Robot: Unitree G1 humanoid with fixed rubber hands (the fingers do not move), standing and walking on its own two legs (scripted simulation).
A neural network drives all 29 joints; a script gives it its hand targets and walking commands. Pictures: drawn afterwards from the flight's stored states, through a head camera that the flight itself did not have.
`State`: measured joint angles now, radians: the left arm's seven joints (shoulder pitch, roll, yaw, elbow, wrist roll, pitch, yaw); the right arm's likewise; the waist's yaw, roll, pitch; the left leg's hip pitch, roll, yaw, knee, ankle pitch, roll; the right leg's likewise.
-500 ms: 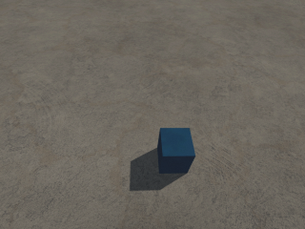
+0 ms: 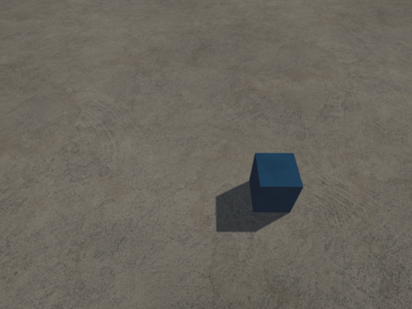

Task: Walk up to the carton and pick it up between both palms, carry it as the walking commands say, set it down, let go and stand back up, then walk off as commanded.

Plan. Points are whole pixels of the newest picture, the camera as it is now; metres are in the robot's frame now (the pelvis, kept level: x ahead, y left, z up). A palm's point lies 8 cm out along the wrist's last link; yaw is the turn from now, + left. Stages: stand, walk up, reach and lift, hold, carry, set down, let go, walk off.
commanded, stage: walk off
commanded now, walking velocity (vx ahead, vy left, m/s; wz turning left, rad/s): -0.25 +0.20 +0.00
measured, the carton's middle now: (272, 183) +0.82 -0.35 -0.63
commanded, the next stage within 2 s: stand in 0.04 s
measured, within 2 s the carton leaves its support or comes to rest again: neither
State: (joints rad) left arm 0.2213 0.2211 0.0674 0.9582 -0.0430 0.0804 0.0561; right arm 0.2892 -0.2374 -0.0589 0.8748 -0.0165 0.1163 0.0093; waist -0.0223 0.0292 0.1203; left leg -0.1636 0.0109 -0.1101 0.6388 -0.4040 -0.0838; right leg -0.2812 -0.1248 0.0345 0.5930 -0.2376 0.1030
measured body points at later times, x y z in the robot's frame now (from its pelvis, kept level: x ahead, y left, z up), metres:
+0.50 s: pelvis -0.08 +0.08 +0.02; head -0.02 +0.07 +0.46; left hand -0.01 +0.33 -0.13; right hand -0.07 -0.17 -0.13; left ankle -0.02 +0.15 -0.72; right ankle -0.10 -0.03 -0.72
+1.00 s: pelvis -0.09 +0.07 +0.02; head -0.05 +0.06 +0.47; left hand -0.03 +0.31 -0.13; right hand -0.07 -0.18 -0.13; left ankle -0.02 +0.15 -0.72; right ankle -0.10 -0.03 -0.72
